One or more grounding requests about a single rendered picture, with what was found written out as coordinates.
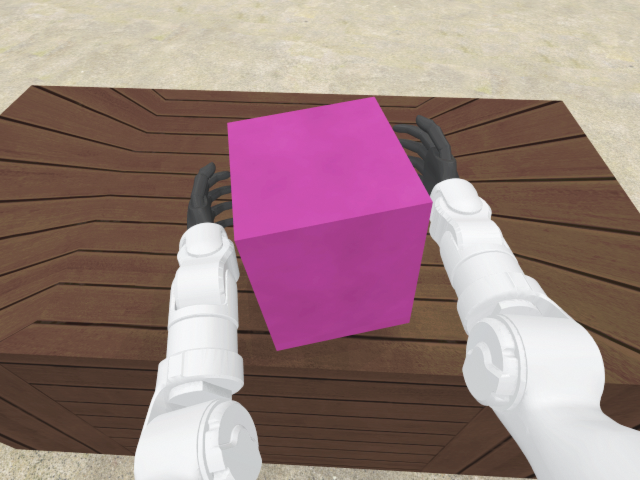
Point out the left robot hand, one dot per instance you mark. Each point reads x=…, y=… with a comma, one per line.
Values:
x=199, y=208

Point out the right robot forearm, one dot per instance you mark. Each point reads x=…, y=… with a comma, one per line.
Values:
x=481, y=267

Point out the right robot hand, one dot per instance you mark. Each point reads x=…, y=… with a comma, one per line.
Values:
x=438, y=163

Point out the carton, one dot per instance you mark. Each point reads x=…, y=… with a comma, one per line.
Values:
x=330, y=220

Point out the left robot upper arm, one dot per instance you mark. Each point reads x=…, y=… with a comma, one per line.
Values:
x=213, y=440

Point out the right robot upper arm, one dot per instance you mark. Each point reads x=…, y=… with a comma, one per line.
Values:
x=543, y=377

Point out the left robot forearm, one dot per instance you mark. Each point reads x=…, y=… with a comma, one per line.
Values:
x=202, y=361

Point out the pedestal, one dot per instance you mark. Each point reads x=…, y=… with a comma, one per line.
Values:
x=95, y=184

